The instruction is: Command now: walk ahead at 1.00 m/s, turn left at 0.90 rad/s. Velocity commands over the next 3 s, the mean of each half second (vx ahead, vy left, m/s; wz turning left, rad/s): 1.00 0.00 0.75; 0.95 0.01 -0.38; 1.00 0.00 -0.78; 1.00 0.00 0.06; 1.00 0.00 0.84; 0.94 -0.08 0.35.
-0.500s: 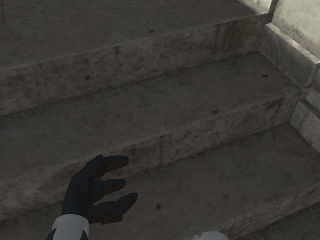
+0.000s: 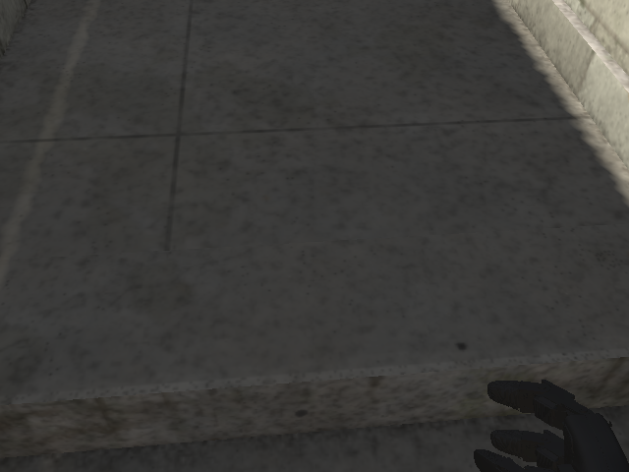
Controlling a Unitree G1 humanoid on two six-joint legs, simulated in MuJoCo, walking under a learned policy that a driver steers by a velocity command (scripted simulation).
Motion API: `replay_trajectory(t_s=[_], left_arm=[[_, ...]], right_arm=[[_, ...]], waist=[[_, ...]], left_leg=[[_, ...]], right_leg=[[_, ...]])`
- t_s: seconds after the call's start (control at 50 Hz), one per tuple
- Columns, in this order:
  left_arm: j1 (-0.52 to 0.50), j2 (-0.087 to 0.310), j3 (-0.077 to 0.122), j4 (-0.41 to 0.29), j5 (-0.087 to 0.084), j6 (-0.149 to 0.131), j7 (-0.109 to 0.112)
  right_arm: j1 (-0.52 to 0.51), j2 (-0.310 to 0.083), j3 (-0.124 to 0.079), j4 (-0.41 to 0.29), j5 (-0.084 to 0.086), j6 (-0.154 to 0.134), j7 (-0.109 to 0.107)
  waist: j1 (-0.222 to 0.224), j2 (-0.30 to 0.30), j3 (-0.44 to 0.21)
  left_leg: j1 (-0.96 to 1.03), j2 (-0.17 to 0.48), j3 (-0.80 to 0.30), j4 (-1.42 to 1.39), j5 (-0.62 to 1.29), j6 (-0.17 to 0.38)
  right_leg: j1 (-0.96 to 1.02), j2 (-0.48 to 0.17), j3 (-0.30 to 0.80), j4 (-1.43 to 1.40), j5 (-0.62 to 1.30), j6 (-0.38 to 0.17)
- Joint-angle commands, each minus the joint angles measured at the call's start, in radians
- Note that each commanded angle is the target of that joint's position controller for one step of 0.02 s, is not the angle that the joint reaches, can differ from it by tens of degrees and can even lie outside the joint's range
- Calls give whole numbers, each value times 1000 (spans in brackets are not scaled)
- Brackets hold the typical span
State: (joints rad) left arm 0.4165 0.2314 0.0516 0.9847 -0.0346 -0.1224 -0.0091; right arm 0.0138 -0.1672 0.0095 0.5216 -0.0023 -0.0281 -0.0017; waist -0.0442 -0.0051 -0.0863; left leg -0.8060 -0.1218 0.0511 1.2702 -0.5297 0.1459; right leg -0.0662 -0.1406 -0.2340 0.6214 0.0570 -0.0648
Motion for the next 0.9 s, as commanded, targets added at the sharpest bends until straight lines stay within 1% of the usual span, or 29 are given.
replay_trajectory(t_s=[0.02,0.04,0.06,0.08,0.14,0.2,0.24,0.26,0.28,0.3,0.32,0.34,0.36,0.38,0.4,0.42,0.44,0.5,0.56,0.58,0.6,0.62,0.64,0.66,0.68,0.7,0.76,0.82,0.9], left_arm=[[-230,10,7,-407,111,-25,-67],[-255,-29,-18,-482,152,-30,-62],[-338,-66,-46,-536,143,-35,-48],[-408,-144,-83,-585,153,-31,-25],[-427,-113,-106,-598,134,-1,10],[-680,-152,-140,-753,154,23,32],[-542,-71,-114,-701,99,40,42],[-444,-53,-91,-675,52,38,63],[-261,12,-51,-639,55,58,83],[-90,64,-26,-558,78,57,74],[57,163,16,-476,61,34,67],[58,163,27,-360,36,36,61],[-68,161,28,-358,86,33,65],[-116,48,15,-337,74,25,55],[-118,-42,-6,-255,67,5,42],[-86,-79,-13,-188,56,-11,20],[-23,-100,-13,-123,59,-28,20],[16,-113,-37,-12,83,-43,12],[102,-24,-28,76,26,-39,18],[20,30,-22,37,-16,-25,36],[60,123,-12,-32,-51,-56,41],[48,341,41,-72,-40,-95,18],[-39,456,102,-117,-37,-118,3],[-67,403,113,-145,-9,-120,-18],[-1,176,74,-184,-8,-119,-64],[17,120,72,-230,18,-113,-62],[-113,-82,5,-370,92,-28,-17],[-61,-46,8,-361,56,54,-26],[-266,8,13,-436,57,99,-51]], right_arm=[[150,-283,-126,74,24,6,1],[133,-261,-119,65,24,19,-19],[246,-216,-102,130,2,10,-24],[326,-216,-103,200,-10,-11,-9],[348,-143,-74,257,-14,-66,8],[438,-144,-78,335,-20,-88,3],[283,-154,-92,250,32,-59,-33],[319,-217,-115,251,56,-78,-37],[253,-332,-161,212,54,-119,-25],[225,-377,-190,185,69,-129,-14],[102,-346,-191,158,24,-159,2],[-38,-118,-128,119,-34,-182,18],[208,-54,-117,78,-28,-171,31],[99,-31,-89,14,-47,-145,21],[70,81,-40,-42,-69,-110,15],[55,118,-13,-50,-92,-74,5],[7,124,0,-55,-78,-51,3],[-270,154,38,-192,-18,-21,-11],[-292,99,42,-229,-6,-26,-7],[-138,93,55,-194,-8,-23,18],[5,21,19,-96,-6,-33,28],[201,-12,-10,-84,-3,-19,1],[336,-61,-45,-40,-17,0,-18],[377,-180,-99,-40,-47,15,-27],[344,-323,-133,-12,-62,3,-27],[343,-282,-131,8,-70,-5,-7],[211,-88,-95,214,-26,-83,13],[208,36,-55,287,-29,-113,-14],[217,-81,-65,341,-18,-140,-22]], waist=[[34,324,-139],[42,165,-199],[18,121,-71],[38,70,86],[86,-77,209],[50,25,201],[140,-28,44],[183,55,-123],[291,94,-273],[356,-57,-416],[450,-219,-432],[420,-407,-187],[176,-447,-283],[158,-249,-227],[70,-88,-47],[35,52,51],[38,100,154],[17,-14,367],[-17,2,321],[-112,63,182],[-102,149,-94],[-202,0,-264],[-299,-55,-357],[-313,-124,-423],[-212,228,-480],[-180,155,-503],[29,-27,-40],[109,-3,83],[119,43,213]], left_leg=[[732,78,-696,-713,732,206],[741,131,-877,-855,359,246],[675,148,-928,-941,145,224],[626,132,-826,-927,286,183],[422,88,-539,-892,459,90],[325,66,-483,-1089,492,112],[28,56,-349,-1198,1299,124],[73,119,-398,-1095,1727,125],[313,196,-430,-866,2133,87],[404,187,-407,-545,2207,26],[426,78,-324,-86,1954,-43],[145,-102,-248,314,463,-75],[-148,-137,-321,718,270,-90],[-318,-47,-289,933,248,-42],[-443,3,-340,1049,231,6],[-508,28,-293,1102,158,40],[-586,20,-288,1113,75,53],[-615,21,-136,920,-146,27],[-423,113,17,520,-136,48],[160,162,98,161,120,53],[703,29,182,161,287,21],[898,-3,123,63,177,-10],[893,12,67,-189,215,-11],[937,96,-192,-328,74,29],[937,425,-752,-618,164,171],[891,501,-1007,-829,139,177],[599,405,-587,-785,36,69],[544,375,-326,-895,322,10],[510,353,-26,-1201,333,-49]], right_leg=[[-737,230,248,1336,-214,46],[-896,212,326,1594,-222,33],[-1032,210,314,1739,-264,25],[-1180,198,300,1819,-357,10],[-1188,151,251,1594,-450,-2],[-1101,123,198,1316,-725,-18],[-306,180,50,803,-562,-5],[-49,213,81,766,-476,-11],[-10,188,204,675,-500,-27],[86,170,322,457,-641,-77],[159,109,342,201,-569,-107],[151,32,488,-7,-41,-172],[220,-216,1035,-119,81,-312],[241,-219,1112,-141,-252,-311],[121,-206,981,-203,-374,-241],[53,-155,813,-228,-449,-162],[-3,-111,623,-246,-380,-109],[-269,-93,319,-524,-112,-70],[-286,-44,157,-709,87,-71],[-527,24,72,-779,68,-96],[-609,16,154,-635,790,-152],[-473,-43,192,-425,1215,-175],[-265,-78,241,-113,1459,-124],[-243,-32,330,286,1123,-65],[-426,224,344,876,-204,-13],[-583,260,517,1275,-194,-26],[-884,104,388,1301,-211,-63],[-877,92,437,1126,-305,-41],[-888,43,347,692,-168,-50]])
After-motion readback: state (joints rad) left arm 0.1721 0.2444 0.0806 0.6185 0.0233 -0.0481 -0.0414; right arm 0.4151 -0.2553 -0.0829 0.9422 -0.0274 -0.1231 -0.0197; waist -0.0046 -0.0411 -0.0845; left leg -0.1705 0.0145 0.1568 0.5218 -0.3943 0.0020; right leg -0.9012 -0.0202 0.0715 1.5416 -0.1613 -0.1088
